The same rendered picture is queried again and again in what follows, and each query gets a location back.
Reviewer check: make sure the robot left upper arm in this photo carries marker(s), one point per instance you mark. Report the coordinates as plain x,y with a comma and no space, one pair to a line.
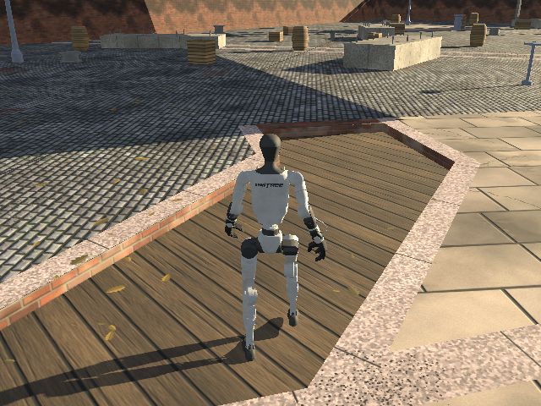
239,191

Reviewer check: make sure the left robot hand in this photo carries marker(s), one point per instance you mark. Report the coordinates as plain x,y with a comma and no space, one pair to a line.
231,233

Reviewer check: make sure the right robot shin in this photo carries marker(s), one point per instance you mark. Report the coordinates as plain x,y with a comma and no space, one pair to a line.
292,290

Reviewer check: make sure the robot right upper arm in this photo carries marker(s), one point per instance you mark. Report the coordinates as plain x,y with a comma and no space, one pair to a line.
301,193

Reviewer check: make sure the robot left forearm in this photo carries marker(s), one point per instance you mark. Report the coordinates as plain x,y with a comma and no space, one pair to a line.
231,218

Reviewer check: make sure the right robot hand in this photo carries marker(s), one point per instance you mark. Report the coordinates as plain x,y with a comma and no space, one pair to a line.
322,249

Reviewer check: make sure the robot right forearm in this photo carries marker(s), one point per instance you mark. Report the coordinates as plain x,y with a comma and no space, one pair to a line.
313,227

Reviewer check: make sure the humanoid robot torso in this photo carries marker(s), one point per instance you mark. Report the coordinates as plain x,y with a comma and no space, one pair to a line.
270,193

